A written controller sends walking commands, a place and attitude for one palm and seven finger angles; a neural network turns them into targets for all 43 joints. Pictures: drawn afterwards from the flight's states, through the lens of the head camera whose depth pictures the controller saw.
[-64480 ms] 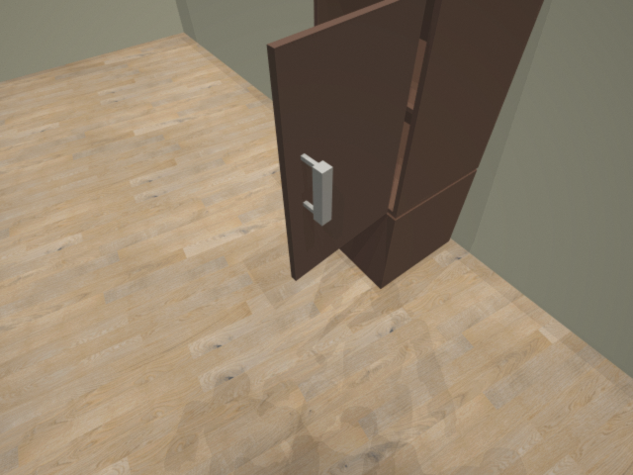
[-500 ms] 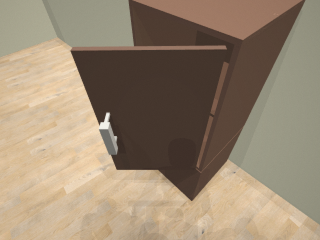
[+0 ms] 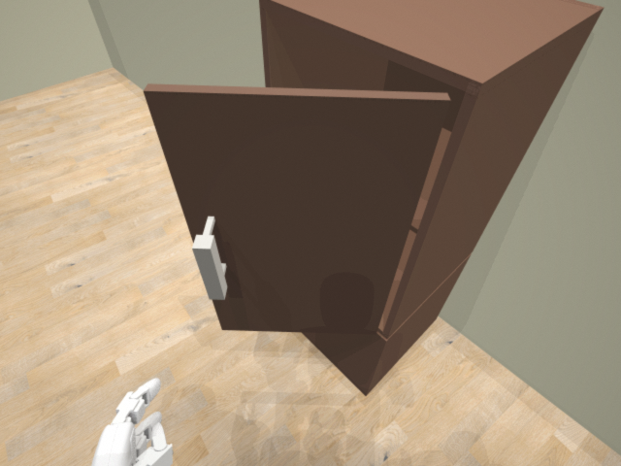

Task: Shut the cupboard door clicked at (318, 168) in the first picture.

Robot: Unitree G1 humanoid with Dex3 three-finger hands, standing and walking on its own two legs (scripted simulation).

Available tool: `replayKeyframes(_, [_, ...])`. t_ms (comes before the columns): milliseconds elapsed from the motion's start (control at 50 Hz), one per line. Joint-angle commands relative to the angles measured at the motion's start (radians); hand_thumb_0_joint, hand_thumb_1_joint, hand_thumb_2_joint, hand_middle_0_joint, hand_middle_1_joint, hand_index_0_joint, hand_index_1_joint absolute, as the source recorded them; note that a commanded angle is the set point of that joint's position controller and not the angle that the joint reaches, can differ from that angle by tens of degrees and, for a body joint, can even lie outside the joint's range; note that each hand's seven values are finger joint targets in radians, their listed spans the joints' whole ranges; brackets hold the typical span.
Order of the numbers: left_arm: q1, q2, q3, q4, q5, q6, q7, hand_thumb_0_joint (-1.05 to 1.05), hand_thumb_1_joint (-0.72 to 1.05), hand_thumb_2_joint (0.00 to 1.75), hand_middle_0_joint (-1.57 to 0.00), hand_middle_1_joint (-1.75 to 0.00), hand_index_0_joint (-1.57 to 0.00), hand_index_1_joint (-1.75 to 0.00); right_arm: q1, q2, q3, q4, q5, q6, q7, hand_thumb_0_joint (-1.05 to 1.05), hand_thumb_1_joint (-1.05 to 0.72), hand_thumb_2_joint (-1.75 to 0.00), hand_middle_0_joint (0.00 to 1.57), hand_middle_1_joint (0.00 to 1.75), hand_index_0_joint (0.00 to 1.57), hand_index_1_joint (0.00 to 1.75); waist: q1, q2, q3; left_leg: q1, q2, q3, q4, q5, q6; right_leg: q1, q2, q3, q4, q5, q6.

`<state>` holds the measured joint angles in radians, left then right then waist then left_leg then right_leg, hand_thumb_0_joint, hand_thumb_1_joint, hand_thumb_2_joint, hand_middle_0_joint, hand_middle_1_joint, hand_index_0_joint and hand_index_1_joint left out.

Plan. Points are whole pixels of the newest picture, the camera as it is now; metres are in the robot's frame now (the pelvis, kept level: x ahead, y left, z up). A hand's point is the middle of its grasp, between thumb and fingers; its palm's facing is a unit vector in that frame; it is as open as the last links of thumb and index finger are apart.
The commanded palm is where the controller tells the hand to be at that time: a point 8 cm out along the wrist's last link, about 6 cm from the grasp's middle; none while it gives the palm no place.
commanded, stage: raise the hand and make a fist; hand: left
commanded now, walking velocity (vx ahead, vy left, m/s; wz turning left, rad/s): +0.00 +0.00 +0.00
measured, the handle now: (214, 258) +0.44 +0.18 -0.02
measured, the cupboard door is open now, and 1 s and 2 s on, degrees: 45 45 45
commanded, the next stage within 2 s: bring the fist close to the handle in 1.78 s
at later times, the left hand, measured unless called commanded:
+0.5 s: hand (187, 449) +0.16 +0.16 -0.04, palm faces -0.01 -1.00 -0.05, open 5.1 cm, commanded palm +0.13 +0.22 -0.04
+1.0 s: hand (160, 435) +0.17 +0.19 -0.03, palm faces +0.02 -1.00 -0.02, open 3.2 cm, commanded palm +0.15 +0.24 -0.03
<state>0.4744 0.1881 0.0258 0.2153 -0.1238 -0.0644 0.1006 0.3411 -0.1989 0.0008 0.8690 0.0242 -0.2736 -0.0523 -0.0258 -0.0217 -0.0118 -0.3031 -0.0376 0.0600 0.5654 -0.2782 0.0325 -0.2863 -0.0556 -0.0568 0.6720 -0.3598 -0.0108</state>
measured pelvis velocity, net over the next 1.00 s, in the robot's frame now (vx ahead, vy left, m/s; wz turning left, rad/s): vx -0.04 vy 0.01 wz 0.00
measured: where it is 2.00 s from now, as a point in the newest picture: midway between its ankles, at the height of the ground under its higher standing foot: outside the picture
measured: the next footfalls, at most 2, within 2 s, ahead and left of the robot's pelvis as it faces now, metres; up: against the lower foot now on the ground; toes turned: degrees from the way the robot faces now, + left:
none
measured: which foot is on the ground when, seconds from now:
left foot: down 0.00-1.00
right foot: down 0.00-1.00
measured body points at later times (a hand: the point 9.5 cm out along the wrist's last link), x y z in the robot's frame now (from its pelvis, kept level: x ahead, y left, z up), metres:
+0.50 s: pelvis -0.05 -0.03 -0.10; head +0.01 -0.03 +0.34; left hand +0.15 +0.21 -0.04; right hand +0.17 -0.24 -0.17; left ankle +0.01 +0.10 -0.73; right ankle -0.03 -0.12 -0.73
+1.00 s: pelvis -0.04 +0.01 -0.09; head +0.02 +0.03 +0.36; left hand +0.16 +0.25 -0.03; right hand +0.15 -0.23 -0.15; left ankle +0.01 +0.10 -0.73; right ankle -0.03 -0.12 -0.73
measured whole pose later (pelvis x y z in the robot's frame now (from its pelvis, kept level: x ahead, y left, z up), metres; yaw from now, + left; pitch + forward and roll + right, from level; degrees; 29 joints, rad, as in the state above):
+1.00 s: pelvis -0.04 +0.01 -0.09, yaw +0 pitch +15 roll -4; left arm 0.44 0.23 0.12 -0.08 -0.26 -0.42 -0.21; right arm 0.23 -0.24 0.00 0.50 0.02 -0.18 -0.05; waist 0.01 0.02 -0.16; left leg -0.97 0.02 0.00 1.21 -0.50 0.05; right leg -0.86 0.00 -0.09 1.16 -0.55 0.00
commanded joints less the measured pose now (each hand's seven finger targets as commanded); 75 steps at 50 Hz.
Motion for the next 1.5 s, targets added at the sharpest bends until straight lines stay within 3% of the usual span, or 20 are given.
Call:
replayKeyframes(0, [0.120,-0.012,0.095,0.040,-0.055,-0.273,-0.114,0.00,0.90,0.90,-0.33,-0.44,-0.33,-0.44,-0.162,-0.164,-0.080,-0.254,-0.011,-0.094,0.042,0.00,-0.90,-0.90,0.20,0.30,0.20,0.30,0.034,-0.145,0.047,-0.238,0.031,-0.107,0.148,0.040,-0.045,-0.332,0.047,-0.041,-0.012,0.025,-0.018])
replayKeyframes(40, [0.174,-0.024,0.134,0.039,-0.093,-0.463,-0.249,0.00,0.90,0.90,-0.36,-0.48,-0.36,-0.48,-0.184,-0.156,-0.095,-0.299,-0.030,-0.081,0.065,0.00,-0.90,-0.90,0.20,0.30,0.20,0.30,0.082,-0.236,-0.104,-0.352,0.024,-0.080,0.297,0.108,-0.055,-0.391,0.059,-0.040,0.185,0.147,-0.022])
replayKeyframes(80, [0.114,0.015,0.141,0.018,-0.114,-0.625,-0.393,0.00,0.90,0.90,-0.40,-0.52,-0.40,-0.52,-0.214,-0.163,-0.107,-0.351,-0.032,-0.074,0.080,0.00,-0.90,-0.90,0.20,0.30,0.20,0.30,0.087,-0.168,-0.180,-0.477,0.012,-0.067,0.416,0.040,-0.056,-0.475,0.051,0.015,0.301,0.099,-0.025])
replayKeyframes(100, [0.134,0.094,0.226,0.025,-0.122,-0.638,-0.423,0.00,0.90,0.90,-0.42,-0.54,-0.42,-0.54,-0.215,-0.163,-0.117,-0.382,-0.023,-0.062,0.082,0.00,-0.90,-0.90,0.20,0.30,0.20,0.30,0.117,-0.076,-0.225,-0.500,0.008,-0.052,0.449,0.036,-0.050,-0.461,0.042,0.056,0.323,0.084,-0.034])
replayKeyframes(120, [0.129,0.107,0.224,-0.033,-0.139,-0.614,-0.446,0.00,0.90,0.90,-0.44,-0.56,-0.44,-0.56,-0.240,-0.170,-0.112,-0.437,-0.014,-0.049,0.081,0.00,-0.90,-0.90,0.20,0.30,0.20,0.30,0.129,0.000,-0.259,-0.515,-0.001,-0.033,0.456,-0.003,-0.043,-0.456,0.041,0.080,0.321,0.017,-0.035])
replayKeyframes(160, [-0.002,0.156,0.247,-0.173,-0.178,-0.537,-0.448,0.00,0.90,0.90,-0.47,-0.60,-0.47,-0.60,-0.255,-0.171,-0.101,-0.506,0.004,-0.027,0.064,0.00,-0.90,-0.90,0.20,0.30,0.20,0.30,0.111,0.067,-0.292,-0.552,-0.005,-0.024,0.455,-0.140,-0.031,-0.474,0.035,0.123,0.267,-0.213,-0.029])
replayKeyframes(200, [-0.143,0.194,0.253,-0.343,-0.195,-0.509,-0.407,0.00,0.90,0.90,-0.51,-0.64,-0.51,-0.64,-0.247,-0.167,-0.092,-0.537,0.012,-0.023,0.035,0.00,-0.90,-0.90,0.20,0.30,0.20,0.30,0.070,0.033,-0.274,-0.594,0.011,-0.044,0.513,-0.214,-0.014,-0.529,0.035,0.198,0.205,-0.387,-0.012])
replayKeyframes(240, [-0.211,0.198,0.239,-0.526,-0.184,-0.529,-0.362,0.00,0.90,0.90,-0.55,-0.68,-0.55,-0.68,-0.203,-0.154,-0.085,-0.537,0.006,-0.030,0.016,0.00,-0.90,-0.90,0.20,0.30,0.20,0.30,0.039,0.082,-0.352,-0.536,0.026,-0.056,0.552,-0.149,0.000,-0.516,0.038,0.207,0.204,-0.303,-0.004])
replayKeyframes(300, [-0.263,0.164,0.152,-0.601,-0.162,-0.559,-0.349,0.00,0.90,0.90,-0.60,-0.74,-0.60,-0.74,-0.165,-0.154,-0.067,-0.495,-0.003,-0.047,-0.006,0.00,-0.90,-0.90,0.20,0.30,0.20,0.30,-0.026,0.074,-0.329,-0.528,0.044,-0.083,0.591,-0.108,0.009,-0.579,0.056,0.172,0.245,-0.184,0.000])
replayKeyframes(320, [-0.247,0.150,0.135,-0.556,-0.158,-0.557,-0.361,0.00,0.90,0.90,-0.62,-0.76,-0.62,-0.76,-0.161,-0.155,-0.066,-0.473,-0.004,-0.052,-0.011,0.00,-0.90,-0.90,0.20,0.30,0.20,0.30,-0.032,0.077,-0.308,-0.540,0.047,-0.091,0.598,-0.104,0.007,-0.593,0.058,0.160,0.258,-0.153,-0.001])
replayKeyframes(380, [-0.178,0.151,0.135,-0.429,-0.164,-0.488,-0.412,0.00,0.90,0.90,-0.68,-0.82,-0.68,-0.82,-0.158,-0.161,-0.061,-0.455,0.002,-0.047,-0.022,0.00,-0.90,-0.90,0.20,0.30,0.20,0.30,-0.025,0.040,-0.285,-0.592,0.048,-0.097,0.599,-0.114,0.003,-0.581,0.058,0.153,0.253,-0.162,0.006])
replayKeyframes(440, [-0.096,0.176,0.192,-0.370,-0.185,-0.379,-0.440,0.00,0.90,0.90,-0.73,-0.88,-0.73,-0.88,-0.166,-0.151,-0.061,-0.473,0.015,-0.026,-0.027,0.00,-0.90,-0.90,0.20,0.30,0.20,0.30,0.025,0.011,-0.334,-0.604,0.043,-0.094,0.574,-0.090,0.000,-0.486,0.044,0.168,0.235,-0.133,0.016])
replayKeyframes(500, [-0.064,0.207,0.268,-0.381,-0.198,-0.317,-0.406,0.00,0.90,0.90,-0.79,-0.94,-0.79,-0.94,-0.186,-0.132,-0.059,-0.487,0.014,-0.005,-0.027,0.00,-0.90,-0.90,0.20,0.30,0.20,0.30,0.066,0.012,-0.369,-0.592,0.040,-0.094,0.548,-0.051,-0.004,-0.418,0.037,0.165,0.241,-0.068,0.023])
replayKeyframes(540, [-0.036,0.185,0.279,-0.417,-0.203,-0.331,-0.375,0.00,0.90,0.90,-0.82,-0.98,-0.82,-0.98,-0.180,-0.122,-0.062,-0.491,0.009,0.002,-0.022,0.00,-0.90,-0.90,0.20,0.30,0.20,0.30,0.073,-0.017,-0.399,-0.567,0.044,-0.098,0.527,-0.013,-0.008,-0.389,0.036,0.140,0.262,0.017,0.026])
replayKeyframes(640, [-0.041,0.144,0.220,-0.412,-0.188,-0.413,-0.347,0.00,0.90,0.90,-0.92,-1.08,-0.92,-1.08,-0.167,-0.129,-0.060,-0.479,-0.003,0.003,-0.016,0.00,-0.90,-0.90,0.20,0.30,0.20,0.30,0.045,0.002,-0.336,-0.545,0.047,-0.105,0.501,-0.018,-0.011,-0.475,0.056,0.078,0.301,0.016,0.009])
replayKeyframes(760, [-0.045,0.134,0.163,-0.454,-0.180,-0.449,-0.358,0.00,0.90,0.90,-1.02,-1.20,-1.02,-1.20,-0.151,-0.161,-0.063,-0.495,-0.001,0.001,-0.012,0.00,-0.90,-0.90,0.20,0.30,0.20,0.30,0.039,0.068,-0.347,-0.475,0.046,-0.117,0.456,-0.050,-0.006,-0.538,0.079,0.019,0.325,-0.054,-0.017])
replayKeyframes(900, [-0.056,0.157,0.172,-0.517,-0.154,-0.424,-0.304,0.00,0.90,0.90,-1.15,-1.34,-1.15,-1.34,-0.143,-0.167,-0.055,-0.516,-0.005,0.029,-0.007,0.00,-0.90,-0.90,0.20,0.30,0.20,0.30,0.043,0.113,-0.350,-0.406,0.057,-0.158,0.394,-0.069,-0.017,-0.549,0.094,-0.024,0.346,-0.040,-0.029])
replayKeyframes(1060, [-0.096,0.142,0.139,-0.493,-0.143,-0.378,-0.315,0.00,0.90,0.90,-1.30,-1.50,-1.30,-1.50,-0.138,-0.174,-0.038,-0.548,-0.003,0.058,-0.002,0.00,-0.90,-0.90,0.20,0.30,0.20,0.30,0.025,0.119,-0.293,-0.409,0.059,-0.174,0.356,-0.160,-0.024,-0.554,0.097,-0.033,0.320,-0.077,-0.027])
replayKeyframes(1200, [-0.145,0.178,0.173,-0.500,-0.151,-0.365,-0.323,0.00,0.90,0.90,-1.30,-1.50,-1.30,-1.50,-0.134,-0.176,-0.027,-0.547,-0.005,0.054,-0.002,0.00,-0.90,-0.90,0.20,0.30,0.20,0.30,0.031,0.128,-0.309,-0.397,0.055,-0.178,0.355,-0.143,-0.024,-0.526,0.100,-0.027,0.310,-0.059,-0.032])
replayKeyframes(1480, [-0.130,0.169,0.178,-0.462,-0.171,-0.355,-0.335,0.00,0.90,0.90,-1.30,-1.50,-1.30,-1.50,-0.129,-0.178,-0.032,-0.536,0.003,0.045,0.001,0.00,-0.90,-0.90,0.20,0.30,0.20,0.30,0.033,0.105,-0.313,-0.405,0.050,-0.150,0.362,-0.083,-0.022,-0.488,0.095,-0.019,0.289,-0.030,-0.027])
